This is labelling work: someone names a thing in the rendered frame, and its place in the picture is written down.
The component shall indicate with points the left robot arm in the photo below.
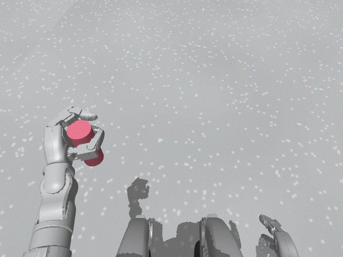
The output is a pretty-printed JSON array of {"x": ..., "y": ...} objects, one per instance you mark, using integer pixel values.
[{"x": 53, "y": 228}]

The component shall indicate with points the left robot hand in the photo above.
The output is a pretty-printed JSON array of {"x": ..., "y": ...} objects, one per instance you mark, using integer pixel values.
[{"x": 57, "y": 145}]

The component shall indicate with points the right robot hand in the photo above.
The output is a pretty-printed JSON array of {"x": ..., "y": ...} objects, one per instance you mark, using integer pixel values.
[{"x": 281, "y": 246}]

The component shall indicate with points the can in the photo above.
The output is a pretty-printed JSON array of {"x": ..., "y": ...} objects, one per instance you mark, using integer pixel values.
[{"x": 81, "y": 132}]

